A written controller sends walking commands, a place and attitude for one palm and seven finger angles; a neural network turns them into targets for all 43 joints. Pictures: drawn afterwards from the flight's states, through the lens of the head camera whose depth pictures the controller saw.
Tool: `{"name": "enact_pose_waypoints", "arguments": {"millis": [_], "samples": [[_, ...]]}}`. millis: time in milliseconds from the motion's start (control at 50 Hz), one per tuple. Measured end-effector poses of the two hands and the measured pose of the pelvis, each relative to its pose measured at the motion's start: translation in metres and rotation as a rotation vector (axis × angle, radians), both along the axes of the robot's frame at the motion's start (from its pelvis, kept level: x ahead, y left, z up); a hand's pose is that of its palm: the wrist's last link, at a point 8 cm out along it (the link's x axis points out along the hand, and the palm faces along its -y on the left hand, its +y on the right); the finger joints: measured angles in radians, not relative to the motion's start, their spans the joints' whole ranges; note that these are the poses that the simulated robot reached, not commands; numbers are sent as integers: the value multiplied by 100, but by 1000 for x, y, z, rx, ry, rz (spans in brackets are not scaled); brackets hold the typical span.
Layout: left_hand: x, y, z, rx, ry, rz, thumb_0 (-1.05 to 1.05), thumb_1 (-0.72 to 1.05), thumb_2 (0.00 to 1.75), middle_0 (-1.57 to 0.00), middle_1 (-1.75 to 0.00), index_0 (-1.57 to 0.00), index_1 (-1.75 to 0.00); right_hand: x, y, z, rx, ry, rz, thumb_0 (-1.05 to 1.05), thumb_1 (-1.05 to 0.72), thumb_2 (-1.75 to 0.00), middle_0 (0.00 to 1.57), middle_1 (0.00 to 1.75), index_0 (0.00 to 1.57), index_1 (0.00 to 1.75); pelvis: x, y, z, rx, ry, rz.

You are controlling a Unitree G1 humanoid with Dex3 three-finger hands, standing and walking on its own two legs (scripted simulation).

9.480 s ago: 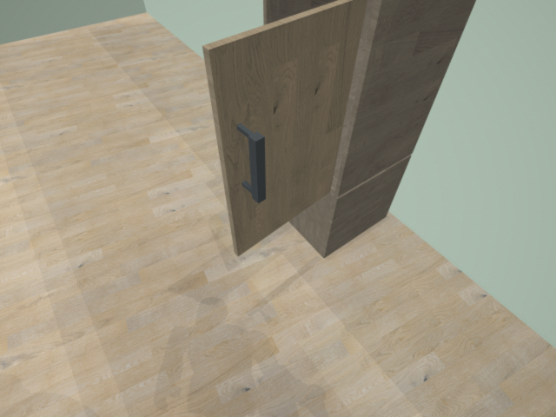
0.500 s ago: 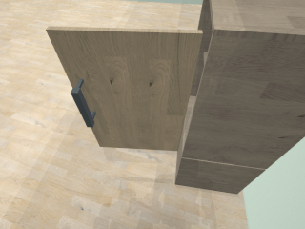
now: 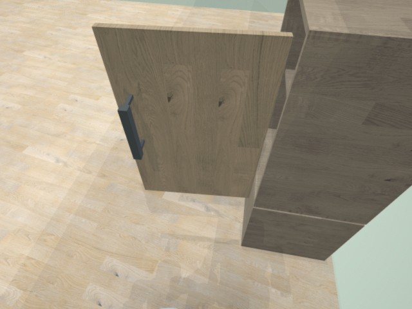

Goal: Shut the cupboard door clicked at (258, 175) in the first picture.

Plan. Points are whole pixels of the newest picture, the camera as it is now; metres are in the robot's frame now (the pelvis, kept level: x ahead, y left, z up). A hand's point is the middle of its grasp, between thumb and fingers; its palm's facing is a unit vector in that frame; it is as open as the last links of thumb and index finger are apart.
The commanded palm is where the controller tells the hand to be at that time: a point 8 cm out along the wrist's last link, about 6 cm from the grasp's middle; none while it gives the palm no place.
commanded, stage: come to a stop and stand still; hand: left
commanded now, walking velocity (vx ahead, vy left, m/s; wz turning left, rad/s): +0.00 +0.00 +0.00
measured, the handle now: (134, 128) +0.52 +0.22 +0.02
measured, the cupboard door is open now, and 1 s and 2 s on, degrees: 95 95 95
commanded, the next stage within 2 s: look again from close up in 1.08 s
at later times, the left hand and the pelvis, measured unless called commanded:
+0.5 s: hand out of the picture -0.11 +0.17 -0.16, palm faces +0.10 -0.97 -0.21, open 7.4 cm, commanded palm none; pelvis -0.07 +0.00 +0.01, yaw +3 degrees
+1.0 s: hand out of the picture -0.10 +0.18 -0.15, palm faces +0.01 -0.98 -0.21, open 7.3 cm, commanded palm none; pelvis -0.13 +0.01 +0.02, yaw +0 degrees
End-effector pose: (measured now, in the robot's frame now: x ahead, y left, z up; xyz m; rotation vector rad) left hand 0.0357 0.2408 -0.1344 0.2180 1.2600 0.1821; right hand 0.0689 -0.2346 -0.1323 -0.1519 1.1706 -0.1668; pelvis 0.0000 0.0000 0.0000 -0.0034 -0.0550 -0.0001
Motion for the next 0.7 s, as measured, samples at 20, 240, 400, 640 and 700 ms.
{"name": "enact_pose_waypoints", "arguments": {"millis": [20,240,400,640,700], "samples": [[-7,2,0,1,9,8,0,91,90,-20,-30,-20,-30,1,2,2,2,-22,7,1,-91,-90,20,30,20,30,-3,1,1,1,-7,-4],[-84,-3,12,-28,55,42,0,91,90,-20,-30,-20,-30,-33,12,13,28,-18,59,1,-91,-90,20,30,21,30,-41,4,13,-6,6,14],[-134,-12,9,-57,119,89,0,91,90,-20,-30,-20,-30,-91,-1,9,-3,100,32,1,-91,-90,20,30,21,30,-60,3,14,-9,10,34],[-167,-22,-7,-89,137,120,0,91,90,-20,-30,-20,-30,-145,-3,4,-15,136,-23,1,-90,-90,20,30,20,30,-89,3,7,-6,-7,40],[-146,-12,-19,-91,87,80,0,91,90,-20,-30,-20,-30,-171,4,1,-28,140,-57,1,-91,-90,20,30,20,30,-98,8,-1,1,-7,24]]}}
